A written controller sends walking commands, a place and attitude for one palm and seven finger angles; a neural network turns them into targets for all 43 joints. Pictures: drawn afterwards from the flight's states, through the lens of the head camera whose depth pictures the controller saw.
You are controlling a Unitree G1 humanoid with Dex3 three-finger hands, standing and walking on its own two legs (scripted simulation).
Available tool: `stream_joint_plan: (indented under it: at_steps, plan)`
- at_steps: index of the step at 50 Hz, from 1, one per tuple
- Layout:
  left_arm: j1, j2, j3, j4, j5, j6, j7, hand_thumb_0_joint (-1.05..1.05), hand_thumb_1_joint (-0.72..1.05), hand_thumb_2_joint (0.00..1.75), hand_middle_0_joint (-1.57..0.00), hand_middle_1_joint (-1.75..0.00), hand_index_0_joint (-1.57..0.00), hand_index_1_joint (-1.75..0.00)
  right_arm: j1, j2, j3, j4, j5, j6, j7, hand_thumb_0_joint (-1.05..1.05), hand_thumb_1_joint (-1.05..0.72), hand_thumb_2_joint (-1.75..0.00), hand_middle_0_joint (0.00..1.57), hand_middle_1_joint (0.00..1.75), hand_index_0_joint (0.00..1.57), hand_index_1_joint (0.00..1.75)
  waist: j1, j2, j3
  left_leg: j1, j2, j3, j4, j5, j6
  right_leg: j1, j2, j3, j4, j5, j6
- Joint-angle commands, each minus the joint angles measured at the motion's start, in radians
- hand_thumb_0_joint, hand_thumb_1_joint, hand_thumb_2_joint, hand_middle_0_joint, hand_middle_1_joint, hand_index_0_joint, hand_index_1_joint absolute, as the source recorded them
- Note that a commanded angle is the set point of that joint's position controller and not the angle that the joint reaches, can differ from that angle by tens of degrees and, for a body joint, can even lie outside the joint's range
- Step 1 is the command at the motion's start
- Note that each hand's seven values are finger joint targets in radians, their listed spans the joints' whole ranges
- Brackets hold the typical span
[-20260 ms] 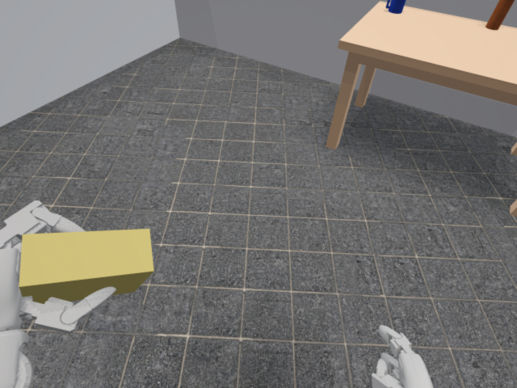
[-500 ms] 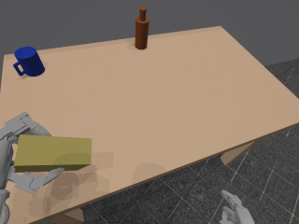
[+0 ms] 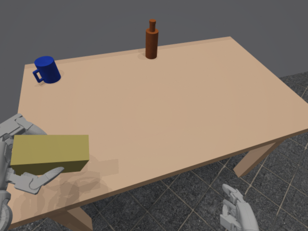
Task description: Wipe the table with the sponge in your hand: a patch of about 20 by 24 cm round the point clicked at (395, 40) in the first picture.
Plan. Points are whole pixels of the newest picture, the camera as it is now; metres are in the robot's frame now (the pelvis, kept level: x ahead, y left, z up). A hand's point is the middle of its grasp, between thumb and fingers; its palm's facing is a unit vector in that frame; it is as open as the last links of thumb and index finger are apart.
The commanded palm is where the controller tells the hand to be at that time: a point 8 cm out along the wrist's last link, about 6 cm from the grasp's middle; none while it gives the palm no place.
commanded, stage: come to a stop and stand still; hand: left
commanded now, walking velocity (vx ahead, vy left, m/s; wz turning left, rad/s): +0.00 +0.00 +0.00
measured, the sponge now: (63, 155) +0.23 +0.22 +0.12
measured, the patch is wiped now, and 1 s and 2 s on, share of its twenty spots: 0.00 0.00 0.00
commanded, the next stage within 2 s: look again from close up in 0.40 s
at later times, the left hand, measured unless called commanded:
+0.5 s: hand (27, 167) +0.19 +0.26 +0.15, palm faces +0.33 -0.88 -0.34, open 9.5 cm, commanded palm +0.14 +0.29 +0.18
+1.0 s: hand (39, 145) +0.23 +0.25 +0.15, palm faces +0.29 -0.89 -0.36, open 9.5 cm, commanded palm +0.18 +0.29 +0.18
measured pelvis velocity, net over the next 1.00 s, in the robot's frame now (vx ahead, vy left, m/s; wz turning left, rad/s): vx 0.01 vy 0.02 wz -0.03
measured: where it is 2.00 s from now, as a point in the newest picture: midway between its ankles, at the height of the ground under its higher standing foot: outside the picture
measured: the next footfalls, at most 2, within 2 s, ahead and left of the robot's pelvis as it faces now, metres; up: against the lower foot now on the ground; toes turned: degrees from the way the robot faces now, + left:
none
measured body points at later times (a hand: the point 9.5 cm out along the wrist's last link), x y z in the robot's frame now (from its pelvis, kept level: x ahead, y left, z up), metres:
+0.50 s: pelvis -0.02 +0.01 +0.00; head -0.02 +0.04 +0.45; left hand +0.17 +0.30 +0.17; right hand +0.15 -0.21 -0.07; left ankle +0.04 +0.10 -0.74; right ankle +0.03 -0.10 -0.74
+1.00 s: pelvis +0.01 +0.02 +0.00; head +0.02 +0.04 +0.45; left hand +0.21 +0.30 +0.17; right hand +0.19 -0.21 -0.06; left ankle +0.04 +0.10 -0.74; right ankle +0.03 -0.10 -0.74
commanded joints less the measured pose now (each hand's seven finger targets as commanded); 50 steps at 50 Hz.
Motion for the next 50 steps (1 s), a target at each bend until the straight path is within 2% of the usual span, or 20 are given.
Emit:
stream_joint_plan:
  at_steps: [1,2,3,7,8,12,16,17,18,21,22,23,27,29,32,35,44,47,48,50]
  plan:
    - [-0.117,0.206,0.116,-0.301,-0.011,-0.093,0.025,0.0,0.1,1.3,-1.2,-1.6,-1.2,-1.6,-0.08,-0.134,-0.057,-0.151,0.003,-0.075,-0.017,0.0,-0.9,-0.9,0.2,0.3,0.2,0.3,-0.013,0.057,-0.136,0.044,0.103,-0.126,-0.051,-0.099,-0.006,-0.005,-0.143,0.174,-0.142,-0.07,-0.012]
    - [-0.122,0.254,0.155,-0.318,-0.007,-0.092,0.032,0.0,0.1,1.3,-1.2,-1.6,-1.2,-1.6,-0.088,-0.146,-0.061,-0.15,0.009,-0.076,-0.018,0.0,-0.9,-0.9,0.2,0.3,0.2,0.3,-0.017,0.088,-0.141,0.052,0.104,-0.131,-0.048,-0.117,-0.007,-0.017,-0.144,0.182,-0.147,-0.099,-0.016]
    - [-0.104,0.207,0.122,-0.304,-0.011,-0.092,0.03,0.0,0.1,1.3,-1.2,-1.6,-1.2,-1.6,-0.081,-0.128,-0.055,-0.144,0.006,-0.077,-0.018,0.0,-0.9,-0.9,0.2,0.3,0.2,0.3,-0.019,0.101,-0.136,0.043,0.103,-0.124,-0.047,-0.129,-0.006,-0.017,-0.147,0.171,-0.153,-0.119,-0.015]
    - [-0.07,0.25,0.172,-0.293,-0.013,-0.097,0.038,0.0,0.1,1.3,-1.2,-1.6,-1.2,-1.6,-0.076,-0.147,-0.068,-0.138,0.009,-0.087,-0.023,0.0,-0.9,-0.9,0.2,0.3,0.2,0.3,-0.02,0.12,-0.138,0.046,0.107,-0.14,-0.048,-0.136,-0.01,-0.038,-0.146,0.165,-0.152,-0.153,-0.019]
    - [-0.055,0.207,0.143,-0.284,-0.016,-0.1,0.035,0.0,0.1,1.3,-1.2,-1.6,-1.2,-1.6,-0.066,-0.135,-0.063,-0.139,0.008,-0.087,-0.023,0.0,-0.9,-0.9,0.2,0.3,0.2,0.3,-0.019,0.116,-0.141,0.037,0.112,-0.141,-0.062,-0.15,-0.009,-0.029,-0.14,0.145,-0.142,-0.162,-0.014]
    - [-0.035,0.212,0.15,-0.239,-0.015,-0.097,0.036,0.0,0.1,1.3,-1.2,-1.6,-1.2,-1.6,-0.071,-0.142,-0.068,-0.14,0.013,-0.097,-0.027,0.0,-0.9,-0.9,0.2,0.3,0.2,0.3,-0.018,0.067,-0.114,0.051,0.116,-0.145,-0.082,-0.18,-0.005,-0.067,-0.131,0.142,-0.157,-0.214,-0.008]
    - [-0.052,0.165,0.102,-0.247,-0.008,-0.096,0.028,0.0,0.1,1.3,-1.2,-1.6,-1.2,-1.6,-0.057,-0.14,-0.064,-0.143,0.007,-0.104,-0.031,0.0,-0.9,-0.9,0.2,0.3,0.2,0.3,-0.022,0.041,-0.105,0.034,0.126,-0.143,-0.103,-0.205,0.0,-0.058,-0.12,0.137,-0.152,-0.21,0.0]
    - [-0.066,0.187,0.114,-0.253,-0.001,-0.093,0.033,0.0,0.1,1.3,-1.2,-1.6,-1.2,-1.6,-0.069,-0.147,-0.063,-0.145,0.01,-0.105,-0.032,0.0,-0.9,-0.9,0.2,0.3,0.2,0.3,-0.022,0.081,-0.1,0.042,0.13,-0.151,-0.12,-0.214,-0.001,-0.063,-0.113,0.134,-0.138,-0.214,0.0]
    - [-0.071,0.154,0.084,-0.254,0.004,-0.095,0.031,0.0,0.1,1.3,-1.2,-1.6,-1.2,-1.6,-0.063,-0.14,-0.057,-0.146,0.005,-0.104,-0.033,0.0,-0.9,-0.9,0.2,0.3,0.2,0.3,-0.023,0.088,-0.097,0.019,0.139,-0.156,-0.138,-0.242,0.003,-0.042,-0.106,0.123,-0.125,-0.201,0.003]
    - [-0.098,0.164,0.092,-0.257,0.016,-0.09,0.031,0.0,0.1,1.3,-1.2,-1.6,-1.2,-1.6,-0.058,-0.139,-0.055,-0.148,0.0,-0.105,-0.035,0.0,-0.9,-0.9,0.2,0.3,0.2,0.3,-0.021,0.066,-0.099,0.003,0.139,-0.153,-0.139,-0.247,0.003,-0.02,-0.104,0.13,-0.125,-0.185,0.005]
    - [-0.111,0.203,0.123,-0.274,0.023,-0.087,0.037,0.0,0.1,1.3,-1.2,-1.6,-1.2,-1.6,-0.069,-0.144,-0.057,-0.146,0.001,-0.104,-0.037,0.0,-0.9,-0.9,0.2,0.3,0.2,0.3,-0.021,0.1,-0.108,0.014,0.14,-0.152,-0.142,-0.248,0.003,-0.015,-0.101,0.132,-0.118,-0.179,0.003]
    - [-0.116,0.162,0.092,-0.279,0.024,-0.089,0.034,0.0,0.1,1.3,-1.2,-1.6,-1.2,-1.6,-0.064,-0.133,-0.05,-0.147,-0.004,-0.102,-0.038,0.0,-0.9,-0.9,0.2,0.3,0.2,0.3,-0.022,0.097,-0.113,0.001,0.144,-0.151,-0.147,-0.252,0.003,0.004,-0.1,0.12,-0.108,-0.16,0.004]
    - [-0.118,0.189,0.121,-0.28,0.031,-0.077,0.034,0.0,0.1,1.3,-1.2,-1.6,-1.2,-1.6,-0.069,-0.141,-0.05,-0.147,-0.007,-0.095,-0.037,0.0,-0.9,-0.9,0.2,0.3,0.2,0.3,-0.021,0.111,-0.108,0.023,0.142,-0.151,-0.137,-0.248,-0.005,-0.016,-0.103,0.138,-0.121,-0.173,-0.003]
    - [-0.123,0.161,0.102,-0.286,0.035,-0.08,0.033,0.0,0.1,1.3,-1.2,-1.6,-1.2,-1.6,-0.068,-0.133,-0.047,-0.154,-0.012,-0.091,-0.039,0.0,-0.9,-0.9,0.2,0.3,0.2,0.3,-0.02,0.122,-0.109,-0.001,0.153,-0.16,-0.161,-0.271,-0.002,0.01,-0.092,0.124,-0.102,-0.143,0.0]
    - [-0.107,0.174,0.119,-0.282,0.039,-0.071,0.032,0.0,0.1,1.3,-1.2,-1.6,-1.2,-1.6,-0.072,-0.133,-0.047,-0.152,-0.012,-0.086,-0.038,0.0,-0.9,-0.9,0.2,0.3,0.2,0.3,-0.018,0.136,-0.125,0.032,0.156,-0.157,-0.165,-0.232,-0.01,0.017,-0.091,0.124,-0.09,-0.115,0.0]
    - [-0.101,0.134,0.089,-0.275,0.04,-0.069,0.027,0.0,0.1,1.3,-1.2,-1.6,-1.2,-1.6,-0.066,-0.127,-0.045,-0.158,-0.015,-0.081,-0.042,0.0,-0.9,-0.9,0.2,0.3,0.2,0.3,-0.019,0.112,-0.126,0.031,0.163,-0.152,-0.171,-0.183,-0.013,0.038,-0.089,0.118,-0.081,-0.057,0.003]
    - [-0.084,0.134,0.087,-0.276,0.036,-0.045,0.022,0.0,0.1,1.3,-1.2,-1.6,-1.2,-1.6,-0.076,-0.125,-0.043,-0.167,-0.013,-0.052,-0.051,0.0,-0.9,-0.9,0.2,0.3,0.2,0.3,-0.019,0.078,-0.162,0.117,0.165,-0.122,-0.135,0.118,-0.045,0.073,-0.092,0.108,-0.062,0.12,0.004]
    - [-0.084,0.167,0.116,-0.298,0.035,-0.035,0.026,0.0,0.1,1.3,-1.2,-1.6,-1.2,-1.6,-0.085,-0.13,-0.043,-0.17,-0.012,-0.044,-0.054,0.0,-0.9,-0.9,0.2,0.3,0.2,0.3,-0.018,0.111,-0.168,0.135,0.162,-0.115,-0.13,0.155,-0.051,0.078,-0.094,0.121,-0.061,0.147,0.001]
    - [-0.076,0.129,0.085,-0.295,0.032,-0.036,0.024,0.0,0.1,1.3,-1.2,-1.6,-1.2,-1.6,-0.081,-0.12,-0.038,-0.173,-0.013,-0.04,-0.054,0.0,-0.9,-0.9,0.2,0.3,0.2,0.3,-0.018,0.112,-0.166,0.125,0.166,-0.113,-0.131,0.159,-0.053,0.087,-0.095,0.107,-0.062,0.141,0.003]
    - [-0.057,0.136,0.095,-0.283,0.031,-0.032,0.027,0.0,0.1,1.3,-1.2,-1.6,-1.2,-1.6,-0.082,-0.123,-0.04,-0.177,-0.013,-0.036,-0.056,0.0,-0.9,-0.9,0.2,0.3,0.2,0.3,-0.017,0.1,-0.161,0.115,0.163,-0.109,-0.122,0.128,-0.04,0.087,-0.101,0.124,-0.083,0.146,0.001]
